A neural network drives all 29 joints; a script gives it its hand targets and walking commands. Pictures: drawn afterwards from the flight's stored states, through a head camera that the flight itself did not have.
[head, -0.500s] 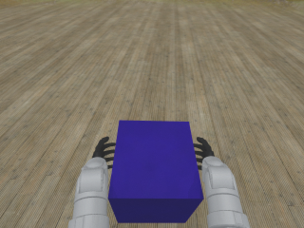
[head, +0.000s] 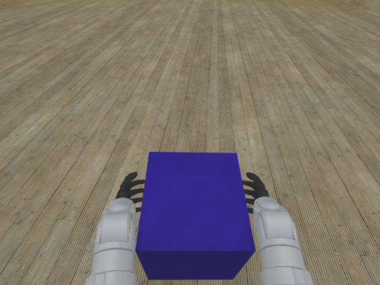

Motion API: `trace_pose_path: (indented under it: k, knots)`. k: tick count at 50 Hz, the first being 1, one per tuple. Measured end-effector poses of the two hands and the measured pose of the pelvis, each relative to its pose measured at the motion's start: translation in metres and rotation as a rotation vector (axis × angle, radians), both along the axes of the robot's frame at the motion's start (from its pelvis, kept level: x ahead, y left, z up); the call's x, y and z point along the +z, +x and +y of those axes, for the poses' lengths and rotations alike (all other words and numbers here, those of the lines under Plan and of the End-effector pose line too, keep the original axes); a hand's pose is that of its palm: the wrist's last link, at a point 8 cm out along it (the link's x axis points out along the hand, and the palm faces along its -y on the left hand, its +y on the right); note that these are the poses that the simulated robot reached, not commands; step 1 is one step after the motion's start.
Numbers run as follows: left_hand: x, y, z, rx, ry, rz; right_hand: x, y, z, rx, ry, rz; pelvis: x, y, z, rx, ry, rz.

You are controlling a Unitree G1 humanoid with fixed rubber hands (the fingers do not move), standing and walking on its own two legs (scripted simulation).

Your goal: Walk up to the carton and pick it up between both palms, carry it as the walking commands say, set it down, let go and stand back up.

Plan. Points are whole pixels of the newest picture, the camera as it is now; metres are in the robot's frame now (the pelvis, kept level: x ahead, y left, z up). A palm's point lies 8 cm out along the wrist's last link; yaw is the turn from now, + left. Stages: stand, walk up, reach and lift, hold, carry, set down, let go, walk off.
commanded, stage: reach and lift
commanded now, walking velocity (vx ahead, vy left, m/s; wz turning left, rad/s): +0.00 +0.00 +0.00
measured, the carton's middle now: (192, 217) +0.32 +0.00 -0.03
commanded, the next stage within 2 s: hold in 0.22 s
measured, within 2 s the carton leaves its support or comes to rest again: neither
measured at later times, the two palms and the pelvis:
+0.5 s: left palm (124, 212) +0.29 +0.14 +0.05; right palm (264, 208) +0.29 -0.15 +0.05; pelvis +0.00 +0.00 +0.00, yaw +0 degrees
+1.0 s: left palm (135, 205) +0.29 +0.12 +0.07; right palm (274, 200) +0.30 -0.18 +0.07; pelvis +0.00 -0.03 -0.02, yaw +0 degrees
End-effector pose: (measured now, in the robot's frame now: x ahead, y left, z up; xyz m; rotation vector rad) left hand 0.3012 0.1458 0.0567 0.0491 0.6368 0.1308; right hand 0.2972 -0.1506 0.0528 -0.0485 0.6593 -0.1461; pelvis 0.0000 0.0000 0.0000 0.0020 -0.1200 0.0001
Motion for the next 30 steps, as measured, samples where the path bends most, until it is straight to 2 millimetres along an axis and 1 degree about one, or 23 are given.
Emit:
trace_pose_path:
  k: [15,30]
  knots:
    - [-0.003,-0.01,-0.001,-0.007,-0.004,0.008,0.0,-0.005,-0.002,0.013,-0.006,0.0,0.0,0.0,-0.004,0.007,0.0,-0.011]
    - [-0.004,-0.017,-0.001,-0.015,-0.004,0.014,0.001,-0.013,-0.003,0.014,-0.002,-0.002,-0.001,-0.002,-0.003,0.007,-0.002,-0.023]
